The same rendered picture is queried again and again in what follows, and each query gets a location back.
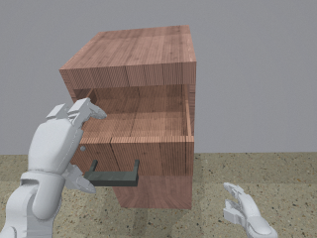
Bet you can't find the cabinet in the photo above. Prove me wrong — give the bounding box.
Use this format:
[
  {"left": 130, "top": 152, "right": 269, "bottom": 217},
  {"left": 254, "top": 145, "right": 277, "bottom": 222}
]
[{"left": 59, "top": 25, "right": 197, "bottom": 209}]

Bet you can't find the handle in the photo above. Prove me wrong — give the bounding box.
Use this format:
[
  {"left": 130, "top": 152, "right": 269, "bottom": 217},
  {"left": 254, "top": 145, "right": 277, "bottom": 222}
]
[{"left": 83, "top": 160, "right": 140, "bottom": 186}]

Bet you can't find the robot right hand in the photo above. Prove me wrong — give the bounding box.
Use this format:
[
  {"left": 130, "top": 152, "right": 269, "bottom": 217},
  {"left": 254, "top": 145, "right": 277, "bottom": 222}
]
[{"left": 223, "top": 182, "right": 262, "bottom": 230}]

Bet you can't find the robot right forearm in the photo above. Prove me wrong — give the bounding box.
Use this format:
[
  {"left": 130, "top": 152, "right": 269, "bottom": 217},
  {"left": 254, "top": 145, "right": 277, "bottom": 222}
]
[{"left": 245, "top": 215, "right": 278, "bottom": 238}]

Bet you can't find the drawer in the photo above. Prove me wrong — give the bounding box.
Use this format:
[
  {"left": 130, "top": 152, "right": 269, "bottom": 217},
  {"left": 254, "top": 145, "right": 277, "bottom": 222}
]
[{"left": 70, "top": 83, "right": 194, "bottom": 177}]

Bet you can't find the robot left hand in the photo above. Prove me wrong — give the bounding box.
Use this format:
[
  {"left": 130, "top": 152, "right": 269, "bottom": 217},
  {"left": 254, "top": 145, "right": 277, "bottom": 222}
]
[{"left": 28, "top": 97, "right": 107, "bottom": 193}]

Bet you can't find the robot left forearm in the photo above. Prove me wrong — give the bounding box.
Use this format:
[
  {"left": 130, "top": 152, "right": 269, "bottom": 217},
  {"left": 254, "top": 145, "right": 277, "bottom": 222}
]
[{"left": 0, "top": 171, "right": 66, "bottom": 238}]

